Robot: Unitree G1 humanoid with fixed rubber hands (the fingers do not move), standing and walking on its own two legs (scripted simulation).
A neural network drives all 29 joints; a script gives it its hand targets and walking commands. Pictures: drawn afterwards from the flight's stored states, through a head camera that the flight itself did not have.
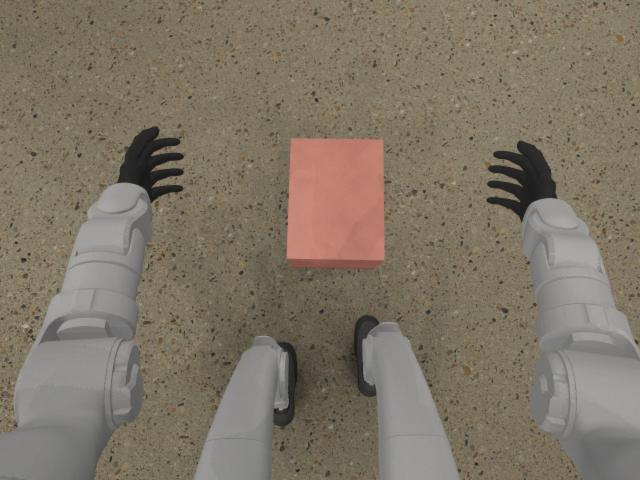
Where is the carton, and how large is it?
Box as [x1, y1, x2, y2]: [287, 138, 384, 268]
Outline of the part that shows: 291,138 287,259 293,267 375,267 384,260 382,140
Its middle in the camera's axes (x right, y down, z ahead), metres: +0.04 -0.07 +1.01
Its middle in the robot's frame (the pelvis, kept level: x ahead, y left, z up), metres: +0.54 -0.04 -0.59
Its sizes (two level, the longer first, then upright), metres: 0.296 0.225 0.195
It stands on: the floor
